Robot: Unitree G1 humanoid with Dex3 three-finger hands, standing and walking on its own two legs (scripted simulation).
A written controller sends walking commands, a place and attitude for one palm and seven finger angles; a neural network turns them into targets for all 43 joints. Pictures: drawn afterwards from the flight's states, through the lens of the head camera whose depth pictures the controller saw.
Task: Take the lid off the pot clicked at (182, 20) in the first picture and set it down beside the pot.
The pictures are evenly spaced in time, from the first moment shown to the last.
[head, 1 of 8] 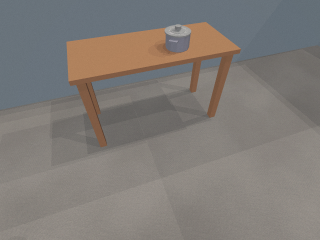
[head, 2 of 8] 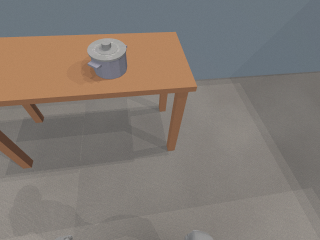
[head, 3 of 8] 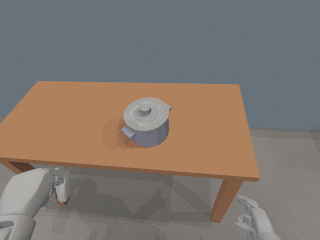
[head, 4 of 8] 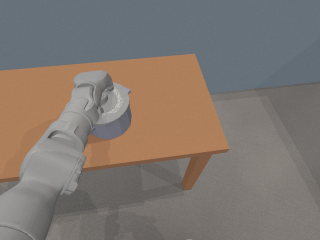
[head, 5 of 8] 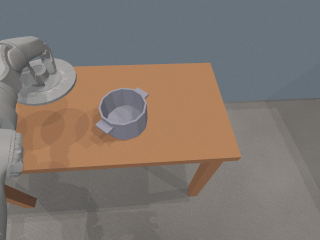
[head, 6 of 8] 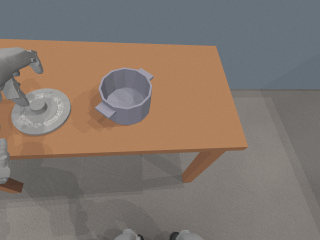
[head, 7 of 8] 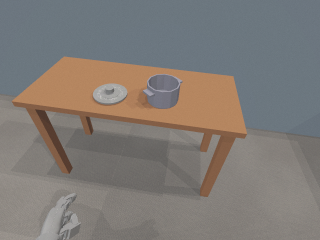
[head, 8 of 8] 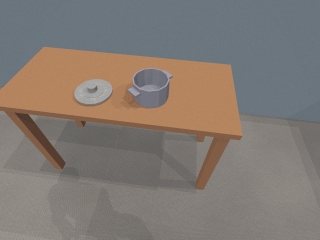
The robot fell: no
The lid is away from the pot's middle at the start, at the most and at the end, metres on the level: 0.00 0.27 0.26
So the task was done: yes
